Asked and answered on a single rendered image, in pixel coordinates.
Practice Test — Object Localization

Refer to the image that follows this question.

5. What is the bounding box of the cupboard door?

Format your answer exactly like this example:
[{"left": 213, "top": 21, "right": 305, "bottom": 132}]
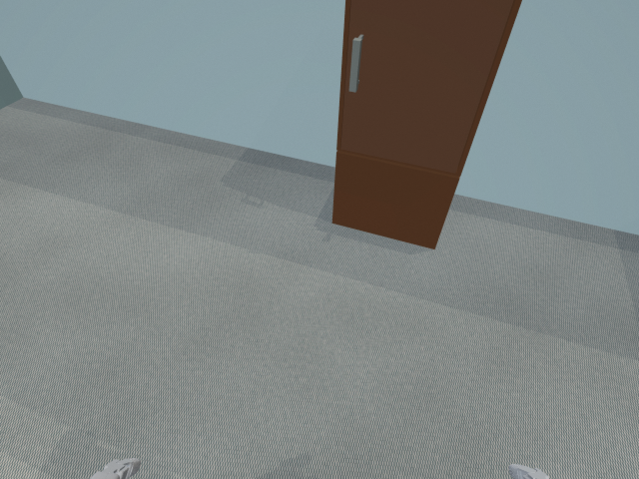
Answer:
[{"left": 340, "top": 0, "right": 513, "bottom": 173}]

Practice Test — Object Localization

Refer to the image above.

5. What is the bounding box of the robot left hand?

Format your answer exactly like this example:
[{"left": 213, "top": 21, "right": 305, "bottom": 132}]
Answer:
[{"left": 90, "top": 458, "right": 141, "bottom": 479}]

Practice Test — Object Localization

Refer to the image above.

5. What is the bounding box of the handle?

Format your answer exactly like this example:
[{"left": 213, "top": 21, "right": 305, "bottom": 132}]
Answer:
[{"left": 349, "top": 34, "right": 363, "bottom": 93}]

